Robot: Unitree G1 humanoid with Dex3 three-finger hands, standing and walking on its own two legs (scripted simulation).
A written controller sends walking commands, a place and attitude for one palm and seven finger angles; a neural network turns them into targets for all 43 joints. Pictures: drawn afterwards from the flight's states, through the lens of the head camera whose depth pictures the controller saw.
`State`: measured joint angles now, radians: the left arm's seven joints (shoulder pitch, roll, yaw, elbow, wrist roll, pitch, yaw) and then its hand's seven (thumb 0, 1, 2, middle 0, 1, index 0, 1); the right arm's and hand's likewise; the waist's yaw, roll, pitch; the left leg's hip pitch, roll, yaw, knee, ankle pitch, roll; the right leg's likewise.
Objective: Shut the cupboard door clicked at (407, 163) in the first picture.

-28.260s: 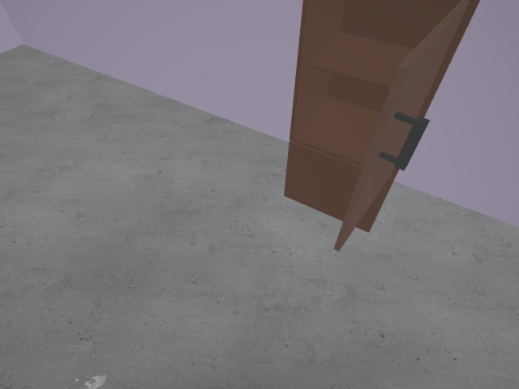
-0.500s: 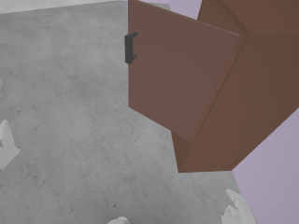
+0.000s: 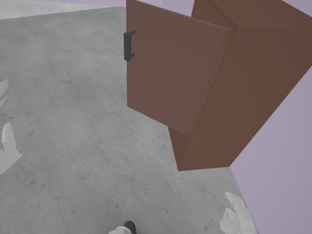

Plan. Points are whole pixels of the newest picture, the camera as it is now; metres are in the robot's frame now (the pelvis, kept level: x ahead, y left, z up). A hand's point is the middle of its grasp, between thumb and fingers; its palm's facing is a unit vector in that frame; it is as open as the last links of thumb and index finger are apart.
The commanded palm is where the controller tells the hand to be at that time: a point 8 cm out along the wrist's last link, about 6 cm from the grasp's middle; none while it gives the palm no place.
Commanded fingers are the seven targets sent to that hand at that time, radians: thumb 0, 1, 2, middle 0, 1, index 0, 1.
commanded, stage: stop stepping back and stand still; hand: left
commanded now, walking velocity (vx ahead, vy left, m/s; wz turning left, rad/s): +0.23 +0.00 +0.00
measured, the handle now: (130, 45) +0.85 +0.13 +0.06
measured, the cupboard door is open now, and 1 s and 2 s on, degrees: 53 53 53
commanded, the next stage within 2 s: let the arm hang, fingers relaxed in 0.76 s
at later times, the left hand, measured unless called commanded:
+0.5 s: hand out of the picture +0.18 +0.32 +0.20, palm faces +0.38 -0.84 -0.39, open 7.4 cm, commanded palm +0.14 +0.34 +0.19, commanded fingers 0.00 0.90 0.90 -0.20 -0.30 -0.20 -0.30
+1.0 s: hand (26, 205) +0.19 +0.30 -0.01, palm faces +0.07 -0.90 -0.42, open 7.4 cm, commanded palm none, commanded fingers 0.00 0.90 0.90 -0.20 -0.30 -0.20 -0.30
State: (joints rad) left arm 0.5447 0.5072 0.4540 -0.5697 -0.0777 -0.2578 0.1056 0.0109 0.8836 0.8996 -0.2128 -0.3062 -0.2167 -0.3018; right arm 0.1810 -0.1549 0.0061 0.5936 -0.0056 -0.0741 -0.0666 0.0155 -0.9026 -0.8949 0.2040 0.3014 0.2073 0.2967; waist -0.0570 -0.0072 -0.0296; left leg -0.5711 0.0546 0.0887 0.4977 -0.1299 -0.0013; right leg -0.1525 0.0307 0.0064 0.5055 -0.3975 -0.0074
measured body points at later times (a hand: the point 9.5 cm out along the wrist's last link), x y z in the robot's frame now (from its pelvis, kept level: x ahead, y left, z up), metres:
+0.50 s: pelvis -0.05 +0.07 +0.01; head -0.09 +0.10 +0.46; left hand +0.15 +0.36 +0.22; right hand +0.04 -0.19 -0.07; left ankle +0.02 +0.16 -0.69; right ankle -0.06 -0.04 -0.72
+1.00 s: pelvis -0.04 +0.08 -0.01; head -0.05 +0.06 +0.44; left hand +0.19 +0.35 +0.02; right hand +0.07 -0.17 -0.13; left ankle +0.01 +0.19 -0.72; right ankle -0.07 -0.01 -0.72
